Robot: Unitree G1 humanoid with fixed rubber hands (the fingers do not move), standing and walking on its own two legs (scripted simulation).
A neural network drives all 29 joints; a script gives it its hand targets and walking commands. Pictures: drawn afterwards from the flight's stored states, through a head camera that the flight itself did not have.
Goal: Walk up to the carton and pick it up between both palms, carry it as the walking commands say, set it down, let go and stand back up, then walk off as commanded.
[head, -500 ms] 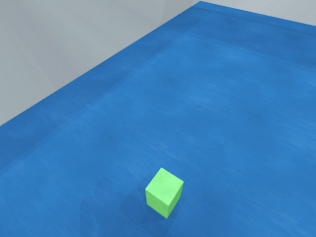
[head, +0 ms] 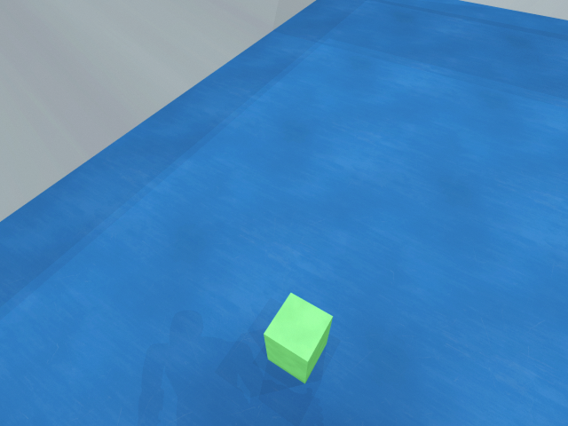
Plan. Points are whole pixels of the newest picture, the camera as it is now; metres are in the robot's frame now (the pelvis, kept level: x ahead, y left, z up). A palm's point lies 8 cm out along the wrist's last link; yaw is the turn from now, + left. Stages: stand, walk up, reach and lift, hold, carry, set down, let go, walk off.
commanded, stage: walk up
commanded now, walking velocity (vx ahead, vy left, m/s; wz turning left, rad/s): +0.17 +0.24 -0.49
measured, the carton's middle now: (298, 339) +0.46 -0.01 -0.65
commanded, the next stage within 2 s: none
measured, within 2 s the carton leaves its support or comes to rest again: neither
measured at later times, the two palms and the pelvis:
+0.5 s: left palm (92, 343) +0.27 +0.34 -0.11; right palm out of the picture -0.02 -0.10 -0.11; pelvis +0.07 +0.13 +0.01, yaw -17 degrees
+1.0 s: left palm (84, 350) +0.27 +0.37 -0.14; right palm out of the picture +0.09 -0.13 -0.12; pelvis +0.12 +0.14 -0.01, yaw -24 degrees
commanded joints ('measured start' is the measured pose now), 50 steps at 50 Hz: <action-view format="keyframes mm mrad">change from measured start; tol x32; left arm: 1 82 197 55 -68 6 -6 11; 50 -143 68 9 -170 -19 32 -49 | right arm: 1 -54 -74 -17 -142 2 -16 21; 50 210 -196 -33 -127 4 -11 -55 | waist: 1 -7 -142 44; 9 -65 -203 -17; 12 -123 244 -57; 45 -52 -251 -14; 50 -128 214 -19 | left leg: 1 -219 83 -113 104 62 -23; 16 291 292 -243 -770 -143 66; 22 360 230 32 -569 944 111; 32 350 249 33 -337 924 124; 35 -189 34 67 96 -206 -9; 48 270 -6 113 -382 196 -39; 50 404 389 -308 -573 327 36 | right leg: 1 63 -350 472 -320 -246 -140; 9 -181 -197 283 -215 -159 -55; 18 -446 -81 -20 697 -74 51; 31 -91 -6 -91 122 -90 -16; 35 442 -476 401 -73 860 -258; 50 -295 50 -8 268 -227 -9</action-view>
